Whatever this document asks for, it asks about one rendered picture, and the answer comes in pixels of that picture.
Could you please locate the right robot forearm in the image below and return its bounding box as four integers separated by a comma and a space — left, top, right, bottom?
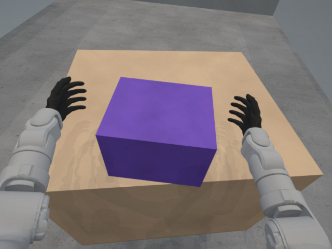
241, 127, 332, 249

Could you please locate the pedestal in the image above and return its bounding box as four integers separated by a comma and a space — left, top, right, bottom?
45, 50, 323, 245

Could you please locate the left robot forearm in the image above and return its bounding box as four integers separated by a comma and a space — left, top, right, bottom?
0, 108, 63, 193

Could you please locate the robot right upper arm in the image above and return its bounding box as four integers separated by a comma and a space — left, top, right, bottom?
265, 216, 330, 249

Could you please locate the robot left upper arm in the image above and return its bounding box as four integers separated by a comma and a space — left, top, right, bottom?
0, 191, 50, 249

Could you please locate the robot right hand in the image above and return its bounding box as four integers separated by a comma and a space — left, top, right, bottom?
228, 94, 262, 136

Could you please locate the robot left hand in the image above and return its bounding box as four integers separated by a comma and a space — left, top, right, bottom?
46, 76, 87, 121

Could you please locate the carton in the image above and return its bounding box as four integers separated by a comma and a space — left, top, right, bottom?
95, 77, 217, 187

